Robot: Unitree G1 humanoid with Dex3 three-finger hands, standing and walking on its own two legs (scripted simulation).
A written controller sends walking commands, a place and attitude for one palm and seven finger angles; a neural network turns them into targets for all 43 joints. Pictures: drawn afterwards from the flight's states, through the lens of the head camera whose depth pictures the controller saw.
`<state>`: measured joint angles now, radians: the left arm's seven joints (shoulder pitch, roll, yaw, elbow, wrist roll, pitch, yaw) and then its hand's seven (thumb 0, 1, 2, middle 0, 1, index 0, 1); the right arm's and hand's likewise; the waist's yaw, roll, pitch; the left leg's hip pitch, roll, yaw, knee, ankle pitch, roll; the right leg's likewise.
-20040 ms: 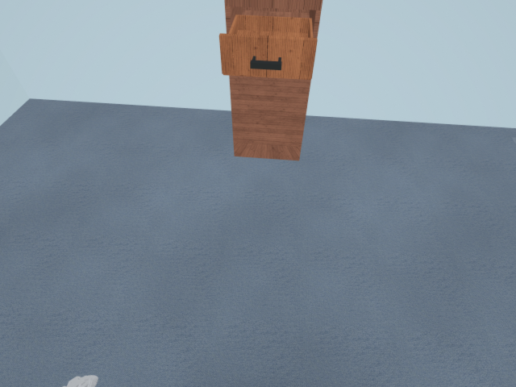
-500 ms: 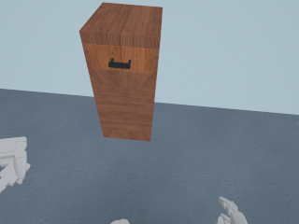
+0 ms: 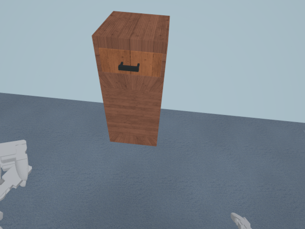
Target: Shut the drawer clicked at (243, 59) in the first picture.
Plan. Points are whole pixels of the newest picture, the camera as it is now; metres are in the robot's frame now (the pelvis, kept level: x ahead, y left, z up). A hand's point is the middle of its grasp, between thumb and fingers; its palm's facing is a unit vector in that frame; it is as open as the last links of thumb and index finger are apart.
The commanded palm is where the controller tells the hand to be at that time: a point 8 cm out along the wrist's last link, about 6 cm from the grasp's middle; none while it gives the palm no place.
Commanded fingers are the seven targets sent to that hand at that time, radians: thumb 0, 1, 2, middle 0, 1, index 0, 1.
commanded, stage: stop stepping back and stand still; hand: left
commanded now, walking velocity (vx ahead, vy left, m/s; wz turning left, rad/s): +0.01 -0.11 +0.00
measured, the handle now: (129, 66) +0.91 +0.18 -0.03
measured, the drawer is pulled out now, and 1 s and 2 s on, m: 0.00 0.00 0.00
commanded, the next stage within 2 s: let the arm hang, fingers relaxed in 0.16 s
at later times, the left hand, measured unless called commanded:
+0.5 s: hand out of the picture +0.09 +0.19 -0.15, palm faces +0.10 -0.97 -0.21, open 3.0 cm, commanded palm none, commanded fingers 0.00 0.90 0.90 -0.88 -1.04 -0.88 -1.04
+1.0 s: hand out of the picture -0.05 +0.19 -0.16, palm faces +0.11 -0.97 -0.20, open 6.8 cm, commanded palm none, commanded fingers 0.00 0.90 0.90 -0.20 -0.30 -0.20 -0.30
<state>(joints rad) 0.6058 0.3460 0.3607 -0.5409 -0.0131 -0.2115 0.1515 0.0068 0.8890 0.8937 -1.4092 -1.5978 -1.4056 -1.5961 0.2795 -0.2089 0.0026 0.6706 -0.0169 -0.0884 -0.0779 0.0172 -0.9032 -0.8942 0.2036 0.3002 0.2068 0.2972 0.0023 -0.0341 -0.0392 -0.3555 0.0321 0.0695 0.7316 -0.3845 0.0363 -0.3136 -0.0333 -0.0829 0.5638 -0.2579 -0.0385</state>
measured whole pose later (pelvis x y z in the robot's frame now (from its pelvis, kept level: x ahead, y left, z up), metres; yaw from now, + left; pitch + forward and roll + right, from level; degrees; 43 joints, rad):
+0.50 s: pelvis +0.00 +0.00 -0.01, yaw +5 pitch -2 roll +0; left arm 0.27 0.18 0.04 0.72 0.03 0.07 0.02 0.00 0.91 0.89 -1.20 -1.40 -1.19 -1.40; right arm 0.22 -0.20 -0.01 0.86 -0.04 0.02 0.01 0.01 -0.91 -0.89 0.20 0.30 0.20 0.30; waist -0.03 -0.02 0.03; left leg -0.29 0.02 0.04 0.64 -0.32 0.00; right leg -0.30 -0.03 -0.10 0.64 -0.30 -0.02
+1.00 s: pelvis +0.00 +0.02 +0.01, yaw +4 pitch -2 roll +0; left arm 0.32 0.14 0.01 1.15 0.01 0.01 0.03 0.00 0.91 0.89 -0.31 -0.42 -0.30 -0.42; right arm 0.33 -0.10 0.00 1.11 -0.02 0.01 -0.02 0.01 -0.91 -0.89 0.20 0.30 0.20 0.30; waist 0.00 0.02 0.05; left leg -0.20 0.00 0.07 0.43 -0.21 0.03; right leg -0.21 -0.04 -0.07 0.42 -0.18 0.01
